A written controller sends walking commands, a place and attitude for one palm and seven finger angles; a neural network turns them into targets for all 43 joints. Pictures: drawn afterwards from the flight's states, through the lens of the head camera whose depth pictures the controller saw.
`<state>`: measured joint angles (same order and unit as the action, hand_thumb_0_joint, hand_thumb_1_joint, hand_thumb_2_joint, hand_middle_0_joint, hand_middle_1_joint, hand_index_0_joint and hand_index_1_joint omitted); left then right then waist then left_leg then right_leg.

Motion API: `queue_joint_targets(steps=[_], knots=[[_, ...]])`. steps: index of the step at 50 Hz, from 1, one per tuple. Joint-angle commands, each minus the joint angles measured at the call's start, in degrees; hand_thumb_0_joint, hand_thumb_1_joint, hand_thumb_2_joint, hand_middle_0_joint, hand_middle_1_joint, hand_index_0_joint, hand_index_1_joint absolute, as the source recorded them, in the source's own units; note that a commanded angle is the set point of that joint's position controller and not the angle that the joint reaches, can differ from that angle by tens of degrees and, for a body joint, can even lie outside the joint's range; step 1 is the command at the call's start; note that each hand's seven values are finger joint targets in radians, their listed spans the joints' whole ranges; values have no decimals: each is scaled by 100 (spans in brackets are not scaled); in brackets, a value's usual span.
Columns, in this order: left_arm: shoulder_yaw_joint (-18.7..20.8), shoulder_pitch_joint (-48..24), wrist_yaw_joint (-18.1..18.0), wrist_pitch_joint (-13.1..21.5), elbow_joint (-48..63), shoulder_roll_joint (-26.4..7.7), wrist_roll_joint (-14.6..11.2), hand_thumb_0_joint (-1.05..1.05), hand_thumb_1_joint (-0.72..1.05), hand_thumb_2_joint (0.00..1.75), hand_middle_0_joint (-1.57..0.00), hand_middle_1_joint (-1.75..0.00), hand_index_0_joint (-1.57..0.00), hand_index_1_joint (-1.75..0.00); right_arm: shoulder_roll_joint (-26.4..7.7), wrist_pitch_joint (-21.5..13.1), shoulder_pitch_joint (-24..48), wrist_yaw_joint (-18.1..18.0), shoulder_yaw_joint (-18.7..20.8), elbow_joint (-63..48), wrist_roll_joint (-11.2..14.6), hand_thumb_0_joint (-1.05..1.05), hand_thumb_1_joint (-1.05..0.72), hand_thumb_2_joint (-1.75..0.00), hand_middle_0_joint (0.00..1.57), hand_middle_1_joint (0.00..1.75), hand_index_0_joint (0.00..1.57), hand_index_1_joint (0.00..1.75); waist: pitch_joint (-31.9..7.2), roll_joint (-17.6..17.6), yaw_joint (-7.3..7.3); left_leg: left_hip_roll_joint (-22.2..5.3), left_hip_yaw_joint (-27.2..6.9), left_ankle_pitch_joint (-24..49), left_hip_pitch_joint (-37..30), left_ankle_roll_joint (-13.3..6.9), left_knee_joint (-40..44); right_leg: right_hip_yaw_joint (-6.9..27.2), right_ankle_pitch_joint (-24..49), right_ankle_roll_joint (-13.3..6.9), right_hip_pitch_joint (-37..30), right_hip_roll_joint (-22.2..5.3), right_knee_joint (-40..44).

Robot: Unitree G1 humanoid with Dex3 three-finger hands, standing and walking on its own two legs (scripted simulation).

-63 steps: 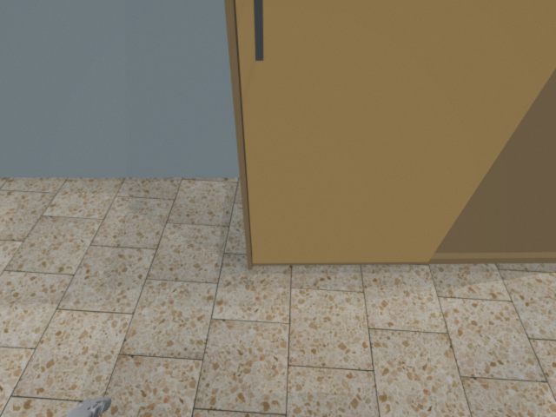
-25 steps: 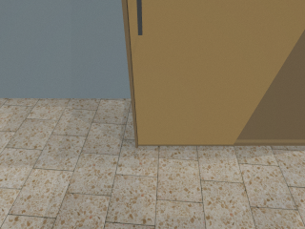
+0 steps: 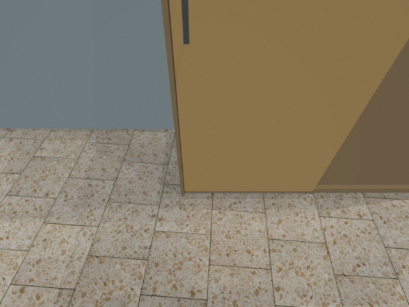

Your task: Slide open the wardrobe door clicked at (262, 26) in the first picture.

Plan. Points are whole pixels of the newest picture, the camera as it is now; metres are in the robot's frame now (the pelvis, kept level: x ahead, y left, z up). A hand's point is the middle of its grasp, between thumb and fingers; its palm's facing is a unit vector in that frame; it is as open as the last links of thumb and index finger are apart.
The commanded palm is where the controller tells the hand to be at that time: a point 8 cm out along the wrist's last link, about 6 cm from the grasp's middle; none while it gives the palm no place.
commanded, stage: look at it before walking up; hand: left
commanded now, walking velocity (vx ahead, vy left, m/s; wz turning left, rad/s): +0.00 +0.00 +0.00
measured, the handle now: (185, 0) +0.79 +0.11 +0.25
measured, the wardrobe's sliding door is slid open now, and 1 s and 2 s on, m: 0.00 0.00 0.00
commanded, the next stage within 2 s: take the last steps up to it in 0.18 s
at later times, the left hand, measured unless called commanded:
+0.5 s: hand out of the picture +0.07 +0.22 -0.17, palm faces -0.01 -0.96 -0.27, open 7.4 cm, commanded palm none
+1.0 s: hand (132, 298) +0.18 +0.18 -0.19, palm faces +0.04 -0.99 -0.13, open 7.4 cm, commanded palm none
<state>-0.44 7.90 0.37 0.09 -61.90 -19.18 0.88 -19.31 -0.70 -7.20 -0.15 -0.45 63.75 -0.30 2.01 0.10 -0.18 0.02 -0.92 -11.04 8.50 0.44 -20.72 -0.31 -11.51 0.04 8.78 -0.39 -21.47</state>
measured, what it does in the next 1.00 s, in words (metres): walks ahead: left foot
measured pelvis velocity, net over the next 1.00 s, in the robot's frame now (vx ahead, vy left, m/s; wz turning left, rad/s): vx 0.19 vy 0.01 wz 0.00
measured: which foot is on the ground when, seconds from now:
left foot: down 0.00-0.62, up 0.64-0.74, down 0.76-1.00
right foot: down 0.00-0.78, up 0.80-1.00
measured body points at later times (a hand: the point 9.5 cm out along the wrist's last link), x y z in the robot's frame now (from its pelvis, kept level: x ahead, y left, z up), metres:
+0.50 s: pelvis +0.03 +0.00 -0.01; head +0.03 +0.00 +0.44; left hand +0.07 +0.27 -0.15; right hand +0.08 -0.27 -0.15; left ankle +0.00 +0.12 -0.75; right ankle +0.00 -0.12 -0.75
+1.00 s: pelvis +0.19 +0.01 -0.01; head +0.21 +0.04 +0.44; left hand +0.18 +0.24 -0.18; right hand +0.11 -0.19 -0.15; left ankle +0.07 +0.11 -0.75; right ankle +0.22 -0.12 -0.67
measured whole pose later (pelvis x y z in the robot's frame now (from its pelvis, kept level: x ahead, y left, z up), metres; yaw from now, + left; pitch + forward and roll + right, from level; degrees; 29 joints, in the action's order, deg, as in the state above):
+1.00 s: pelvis +0.19 +0.01 -0.01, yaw +0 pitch +0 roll -1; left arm 3.2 16.8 1.2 -0.6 -62.7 -10.0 1.8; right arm -4.4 -4.8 -24.4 -2.5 0.2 65.6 -1.0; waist 2.9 2.2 0.4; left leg -2.2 7.6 -21.6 -0.3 -0.6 -21.2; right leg -4.4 -14.7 -0.4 33.2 -4.2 -61.6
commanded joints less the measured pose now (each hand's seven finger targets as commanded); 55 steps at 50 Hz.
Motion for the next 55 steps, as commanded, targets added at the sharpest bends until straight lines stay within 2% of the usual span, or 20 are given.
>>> queue_joint_targets(steps=[1,15,17,19,22,27,30,32,33,35,37,38,39,40,42,44,46,50,52,55], knots=[[253,-240,-98,156,361,-1170,-19,0,90,90,-20,-30,-20,-30,-1157,-154,261,-69,238,-376,-12,0,-90,-90,20,30,20,30,-438,10,11,-661,-524,694,-86,-181,338,593,624,-162,-126,-647,334],[256,-231,-102,159,342,-1178,-22,0,90,90,-20,-30,-20,-30,-1166,-149,341,-83,228,-378,-12,0,-90,-90,20,30,20,30,-425,-35,-6,-668,-499,954,-193,-168,349,559,947,-162,-223,-663,348],[101,192,-129,55,149,-440,-26,0,90,90,-20,-30,-20,-30,-408,-54,-28,-55,46,-214,-47,0,-90,-90,20,30,20,30,-548,48,-2,-635,-384,383,-214,-71,274,487,183,-41,-242,-615,342],[114,359,-94,-14,107,-440,12,0,90,90,-20,-30,-20,-30,-402,7,-205,-34,70,-163,-88,0,-90,-90,20,30,20,30,-130,77,-7,-558,-388,-768,122,-103,249,532,-1085,-69,103,-528,320],[184,603,-19,-26,151,-453,42,0,90,90,-20,-30,-20,-30,-429,17,-328,-20,123,-236,-110,0,-90,-90,20,30,20,30,370,74,-47,-546,-511,-1885,651,-214,221,607,-1905,-176,445,-446,223],[263,1122,3,95,151,-216,36,0,90,90,-20,-30,-20,-30,-261,-117,-660,-59,185,-295,-78,0,-90,-90,20,30,20,30,388,-81,-79,-663,-606,-1074,769,-418,-369,533,-1231,-338,390,-412,-349],[369,1661,-58,192,9,-228,36,0,90,90,-20,-30,-20,-30,38,-209,-779,-90,186,-362,-58,0,-90,-90,20,30,20,30,101,451,-176,-362,-9,-228,1390,-304,-1516,966,-113,-601,-577,-814,-363],[451,2209,-122,251,-166,-345,43,0,90,90,-20,-30,-20,-30,233,-227,-400,-91,207,-569,-59,0,-90,-90,20,30,20,30,302,1126,-342,-205,529,-1553,2359,-132,-2642,1908,834,-1123,-1117,-1612,173],[461,2327,-156,281,-224,-268,83,0,90,90,-20,-30,-20,-30,314,-248,-189,-85,229,-658,-51,0,-90,-90,20,30,20,30,541,904,-395,-328,516,-2040,2745,-119,-2913,2122,1249,-1380,-1198,-1878,259],[449,2148,-193,288,-214,-139,133,0,90,90,-20,-30,-20,-30,481,-284,-300,-54,260,-673,-24,0,-90,-90,20,30,20,30,572,709,-198,-544,359,-2183,2386,-174,-2358,1722,1464,-1328,-861,-1859,-29],[413,1442,-154,268,-54,58,43,0,90,90,-20,-30,-20,-30,554,-325,-1705,-65,290,-188,-38,0,-90,-90,20,30,20,30,96,251,582,-269,634,-763,-235,-309,-650,535,1344,-752,675,-1016,-1287],[375,1363,-105,253,109,499,-35,0,90,90,-20,-30,-20,-30,-14,-372,-2828,-134,447,214,-153,0,-90,-90,20,30,20,30,-207,-1482,886,-1453,-1287,-425,-1459,-682,127,-262,202,-260,2010,-122,-3262],[325,1049,-113,299,353,544,-12,0,90,90,-20,-30,-20,-30,-262,-333,-3350,-194,467,393,-160,0,-90,-90,20,30,20,30,-39,-1871,899,-2550,-2727,700,-1723,-1061,718,-214,-1996,-179,3022,194,-4441],[379,809,-133,258,349,433,42,0,90,90,-20,-30,-20,-30,-54,-301,-3127,-239,395,371,-139,0,-90,-90,20,30,20,30,366,-867,776,-2727,-2579,1151,-1337,-1154,593,161,-1784,-262,3272,-143,-4961],[386,840,-32,216,219,589,64,0,90,90,-20,-30,-20,-30,404,-379,-2482,-272,276,154,-110,0,-90,-90,20,30,20,30,778,-98,422,-2401,-1654,1971,-821,-1141,562,139,-1119,-166,3277,-476,-5104],[369,1065,31,134,125,839,89,0,90,90,-20,-30,-20,-30,485,-457,-2302,-300,254,140,-97,0,-90,-90,20,30,20,30,650,-619,213,-1904,-575,2673,-882,-875,509,-50,-819,-72,3192,-474,-4926],[364,1016,77,76,174,923,77,0,90,90,-20,-30,-20,-30,565,-472,-2261,-291,263,149,-83,0,-90,-90,20,30,20,30,625,-832,138,-1579,12,2673,-843,-780,608,-292,-466,-35,3189,-451,-4498],[335,404,127,78,484,1044,35,0,90,90,-20,-30,-20,-30,633,-458,-2260,-301,276,149,-87,0,-90,-90,20,30,20,30,844,-852,131,-1224,639,3123,-591,-619,779,-788,287,-52,2738,-319,-2664],[363,229,104,94,550,972,7,0,90,90,-20,-30,-20,-30,580,-408,-2239,-308,324,194,-100,0,-90,-90,20,30,20,30,820,-890,156,-1381,649,3400,-510,-667,669,-818,349,-176,2093,-192,-1940],[422,849,67,117,393,758,34,0,90,90,-20,-30,-20,-30,293,-336,-2005,-301,431,184,-84,0,-90,-90,20,30,20,30,319,-928,-185,-1553,726,4136,-759,-638,-218,-828,378,-408,1119,11,-1599]])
